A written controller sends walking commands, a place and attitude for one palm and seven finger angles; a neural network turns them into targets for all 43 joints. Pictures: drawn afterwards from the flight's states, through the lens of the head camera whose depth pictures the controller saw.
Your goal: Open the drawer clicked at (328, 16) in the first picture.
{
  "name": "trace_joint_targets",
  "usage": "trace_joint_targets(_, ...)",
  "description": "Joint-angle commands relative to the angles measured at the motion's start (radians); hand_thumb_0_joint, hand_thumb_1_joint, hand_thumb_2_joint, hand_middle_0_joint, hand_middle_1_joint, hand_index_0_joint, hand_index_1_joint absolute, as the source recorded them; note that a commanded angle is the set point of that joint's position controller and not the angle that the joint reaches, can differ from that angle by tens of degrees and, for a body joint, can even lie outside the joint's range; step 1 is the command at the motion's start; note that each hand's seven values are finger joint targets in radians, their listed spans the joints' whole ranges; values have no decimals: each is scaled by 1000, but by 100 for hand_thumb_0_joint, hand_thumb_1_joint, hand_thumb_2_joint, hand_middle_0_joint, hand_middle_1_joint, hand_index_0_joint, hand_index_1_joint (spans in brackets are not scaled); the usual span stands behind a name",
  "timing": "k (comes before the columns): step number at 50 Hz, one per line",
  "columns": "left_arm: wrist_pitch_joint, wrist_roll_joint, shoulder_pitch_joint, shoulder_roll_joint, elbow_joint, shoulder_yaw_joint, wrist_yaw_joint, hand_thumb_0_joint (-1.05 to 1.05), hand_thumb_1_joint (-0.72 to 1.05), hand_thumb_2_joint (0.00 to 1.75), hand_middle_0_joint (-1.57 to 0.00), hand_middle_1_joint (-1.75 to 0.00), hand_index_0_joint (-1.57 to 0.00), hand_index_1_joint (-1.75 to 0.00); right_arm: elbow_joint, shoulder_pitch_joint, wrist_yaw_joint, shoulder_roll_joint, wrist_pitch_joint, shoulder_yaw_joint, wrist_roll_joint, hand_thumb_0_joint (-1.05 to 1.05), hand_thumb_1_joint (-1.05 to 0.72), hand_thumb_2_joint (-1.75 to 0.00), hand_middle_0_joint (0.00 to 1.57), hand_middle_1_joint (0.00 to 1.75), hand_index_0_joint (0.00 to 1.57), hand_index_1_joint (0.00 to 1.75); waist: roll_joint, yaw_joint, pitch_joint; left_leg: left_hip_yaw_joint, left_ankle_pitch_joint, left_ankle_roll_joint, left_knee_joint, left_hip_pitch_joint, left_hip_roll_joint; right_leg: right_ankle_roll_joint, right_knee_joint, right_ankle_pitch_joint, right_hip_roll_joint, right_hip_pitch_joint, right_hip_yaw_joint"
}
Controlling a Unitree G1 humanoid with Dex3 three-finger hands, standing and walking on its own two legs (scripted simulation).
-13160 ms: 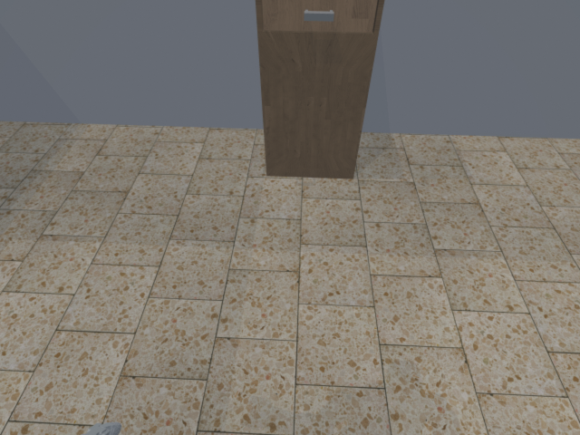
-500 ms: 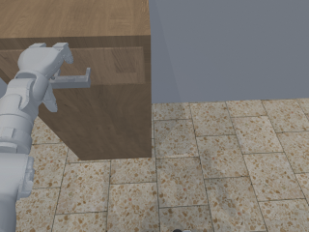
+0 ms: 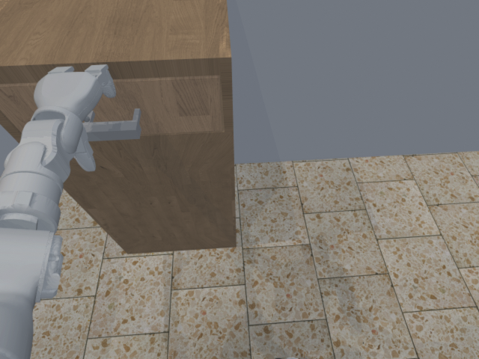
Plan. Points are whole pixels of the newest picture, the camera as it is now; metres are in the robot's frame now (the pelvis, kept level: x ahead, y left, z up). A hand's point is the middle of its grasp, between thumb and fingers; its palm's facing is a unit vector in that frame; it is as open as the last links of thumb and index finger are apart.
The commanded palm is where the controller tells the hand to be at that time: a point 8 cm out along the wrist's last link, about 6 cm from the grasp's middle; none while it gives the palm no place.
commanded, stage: lower the fingers behind the handle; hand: left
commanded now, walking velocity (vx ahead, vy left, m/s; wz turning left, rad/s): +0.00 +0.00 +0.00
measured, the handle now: (112, 122) +0.53 +0.25 +0.05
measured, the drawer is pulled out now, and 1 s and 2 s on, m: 0.00 0.00 0.00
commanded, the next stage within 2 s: lift the fingers back up to retry in 1.38 s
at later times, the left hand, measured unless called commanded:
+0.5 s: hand (99, 134) +0.49 +0.25 +0.07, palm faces -0.03 -0.02 -1.00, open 13.6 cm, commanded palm +0.47 +0.26 +0.12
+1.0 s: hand (99, 137) +0.49 +0.26 +0.06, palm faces -0.04 +0.01 -1.00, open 13.7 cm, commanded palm +0.47 +0.26 +0.09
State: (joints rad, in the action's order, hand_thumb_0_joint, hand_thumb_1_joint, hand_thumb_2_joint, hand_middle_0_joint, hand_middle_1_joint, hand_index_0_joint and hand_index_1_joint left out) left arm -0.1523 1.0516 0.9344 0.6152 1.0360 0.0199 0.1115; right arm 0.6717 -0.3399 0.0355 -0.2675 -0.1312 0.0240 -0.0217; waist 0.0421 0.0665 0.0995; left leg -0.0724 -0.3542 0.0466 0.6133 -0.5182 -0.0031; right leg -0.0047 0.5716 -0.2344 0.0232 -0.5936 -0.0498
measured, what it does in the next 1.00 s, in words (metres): stands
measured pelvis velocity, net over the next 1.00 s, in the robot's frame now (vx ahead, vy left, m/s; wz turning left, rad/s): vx -0.01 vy -0.01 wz -0.01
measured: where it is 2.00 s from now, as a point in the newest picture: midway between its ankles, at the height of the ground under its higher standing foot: outside the picture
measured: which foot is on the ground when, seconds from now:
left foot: down 0.00-1.00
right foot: down 0.00-1.00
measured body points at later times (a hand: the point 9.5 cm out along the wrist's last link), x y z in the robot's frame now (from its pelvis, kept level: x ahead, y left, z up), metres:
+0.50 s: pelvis +0.00 -0.01 -0.01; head +0.10 -0.01 +0.43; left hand +0.48 +0.25 +0.12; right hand +0.02 -0.29 -0.14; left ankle -0.04 +0.08 -0.72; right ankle +0.02 -0.13 -0.72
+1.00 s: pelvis -0.01 -0.01 -0.02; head +0.09 -0.01 +0.42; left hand +0.48 +0.25 +0.12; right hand -0.01 -0.29 -0.14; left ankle -0.04 +0.08 -0.72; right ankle +0.02 -0.13 -0.72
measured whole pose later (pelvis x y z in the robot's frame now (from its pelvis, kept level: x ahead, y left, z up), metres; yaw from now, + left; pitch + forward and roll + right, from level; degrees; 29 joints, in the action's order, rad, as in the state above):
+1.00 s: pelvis -0.01 -0.01 -0.02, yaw +0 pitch +19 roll -1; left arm -0.16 1.07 0.94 0.65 1.11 0.01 0.21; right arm 0.69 -0.37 0.04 -0.29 -0.12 0.03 -0.01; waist 0.03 0.10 0.12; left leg -0.07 -0.39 0.04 0.74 -0.68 0.01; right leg 0.01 0.68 -0.26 0.01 -0.76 -0.05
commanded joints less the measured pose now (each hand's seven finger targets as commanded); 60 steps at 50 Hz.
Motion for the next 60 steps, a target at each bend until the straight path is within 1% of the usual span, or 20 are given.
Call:
trace_joint_targets(1,20,0,370,260,-117,-66,16,0,-50,30,-30,-120,-30,-120,-60,-116,12,-169,17,64,7,0,-90,-90,20,30,20,30,-29,17,328,60,387,-13,-47,105,-3,41,-12,230,-46,222,25)
trace_joint_targets(4,2,-8,381,245,-152,-54,16,0,-50,30,-30,-120,-30,-120,-67,-118,13,-170,19,66,7,0,-90,-90,20,30,20,30,-22,24,339,59,366,-9,-43,99,-7,40,-12,224,-46,223,30)
trace_joint_targets(6,-24,-7,415,298,-195,-96,26,0,-50,30,-30,-120,-30,-120,-66,-120,18,-172,22,69,10,0,-90,-90,20,30,20,30,-9,25,355,60,358,-5,-35,96,-8,40,-7,226,-46,228,37)
trace_joint_targets(9,-71,-3,434,331,-273,-137,59,0,-50,30,-30,-120,-30,-120,-62,-127,20,-164,28,81,21,0,-90,-90,20,30,20,30,49,18,446,62,423,-8,-11,133,-11,41,15,266,-47,243,44)
trace_joint_targets(12,-70,-1,416,385,-254,-191,103,0,-50,30,-30,-120,-30,-120,-44,-128,16,-171,28,80,28,0,-90,-90,20,30,20,30,51,13,444,62,465,-13,5,99,-11,42,35,301,-50,244,39)
trace_joint_targets(18,1,13,371,338,-165,-144,133,0,-50,30,-30,-120,-30,-120,-24,-135,3,-176,22,81,27,0,-90,-90,20,30,20,30,49,23,448,54,478,-15,14,82,-8,36,42,319,-50,230,32)
trace_joint_targets(20,22,11,387,292,-136,-108,131,0,-50,30,-30,-120,-30,-120,-14,-141,1,-176,20,81,25,0,-90,-90,20,30,20,30,28,40,407,55,464,-14,11,84,-4,35,32,303,-52,199,27)
trace_joint_targets(22,33,12,359,332,-109,-138,124,0,-50,30,-30,-120,-30,-120,-12,-139,3,-185,14,76,25,0,-90,-90,20,30,20,30,-1,31,414,51,456,-11,9,62,-7,35,30,316,-51,227,31)
trace_joint_targets(23,41,17,366,301,-91,-100,119,0,-50,30,-30,-120,-30,-120,-16,-138,2,-180,12,72,21,0,-90,-90,20,30,20,30,-3,39,395,51,419,-11,2,47,-10,33,26,295,-49,222,31)
trace_joint_targets(24,42,18,378,277,-92,-82,116,0,-50,30,-30,-120,-30,-120,-16,-137,3,-178,14,73,19,0,-90,-90,20,30,20,30,-4,45,379,51,397,-10,-2,45,-8,33,21,279,-49,210,29)
trace_joint_targets(28,36,20,318,309,-50,-103,97,0,-50,30,-30,-120,-30,-120,-27,-127,10,-180,12,65,17,0,-90,-90,20,30,20,30,-27,32,354,42,340,-5,-5,9,-12,32,17,255,-46,224,38)
trace_joint_targets(31,20,19,344,264,-48,-60,86,0,-50,30,-30,-120,-30,-120,-39,-128,16,-179,20,61,11,0,-90,-90,20,30,20,30,-38,53,304,49,265,-3,-7,-8,-12,31,10,183,-47,170,35)
trace_joint_targets(38,-9,15,309,267,-30,-66,78,0,-50,30,-30,-120,-30,-120,-41,-153,19,-180,29,64,17,0,-90,-90,20,30,20,30,-25,51,353,46,286,-4,29,-19,-13,31,43,205,-47,148,39)
trace_joint_targets(40,-4,14,285,226,-8,-43,80,0,-50,30,-30,-120,-30,-120,-39,-159,14,-179,30,66,17,0,-90,-90,20,30,20,30,-36,55,331,47,274,-6,35,-26,-12,31,44,188,-50,121,33)
trace_joint_targets(42,-2,10,292,263,-6,-71,82,0,-50,30,-30,-120,-30,-120,-33,-163,14,-187,27,66,18,0,-90,-90,20,30,20,30,-57,55,340,48,269,-4,42,-46,-13,32,48,192,-50,129,37)
trace_joint_targets(44,9,8,283,239,19,-44,81,0,-50,30,-30,-120,-30,-120,-35,-166,13,-186,28,64,15,0,-90,-90,20,30,20,30,-69,63,316,45,238,-3,43,-70,-14,28,47,175,-49,116,36)
trace_joint_targets(47,14,11,275,270,22,-63,77,0,-50,30,-30,-120,-30,-120,-32,-168,13,-195,25,62,13,0,-90,-90,20,30,20,30,-66,56,320,43,226,-3,48,-85,-16,31,52,164,-49,111,38)
trace_joint_targets(49,22,17,280,226,40,-23,75,0,-50,30,-30,-120,-30,-120,-33,-175,11,-189,26,62,11,0,-90,-90,20,30,20,30,-48,66,302,46,210,-5,50,-87,-15,31,55,142,-50,76,33)
trace_joint_targets(53,28,11,303,259,33,-42,73,0,-50,30,-30,-120,-30,-120,-35,-179,12,-193,27,61,11,0,-90,-90,20,30,20,30,-56,67,317,46,185,-2,52,-95,-13,28,55,119,-49,81,36)
trace_joint_targets(60,29,12,316,256,55,-33,62,0,-50,30,-30,-120,-30,-120,-38,-185,15,-194,35,55,7,0,-90,-90,20,30,20,30,-45,73,293,58,150,-3,55,-101,-10,31,60,71,-51,35,30)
